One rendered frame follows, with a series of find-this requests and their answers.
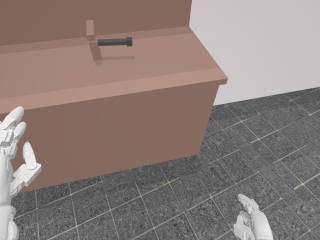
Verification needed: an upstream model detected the robot left forearm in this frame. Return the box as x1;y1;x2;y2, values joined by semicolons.
0;204;19;240

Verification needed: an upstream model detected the right robot hand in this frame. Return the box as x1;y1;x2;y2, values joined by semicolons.
233;194;274;240

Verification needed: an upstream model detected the counter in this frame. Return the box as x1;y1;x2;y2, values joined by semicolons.
0;0;228;193

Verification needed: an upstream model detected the tap lever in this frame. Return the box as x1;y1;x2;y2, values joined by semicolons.
97;37;133;47

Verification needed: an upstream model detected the left robot hand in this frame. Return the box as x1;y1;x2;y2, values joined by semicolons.
0;106;42;206

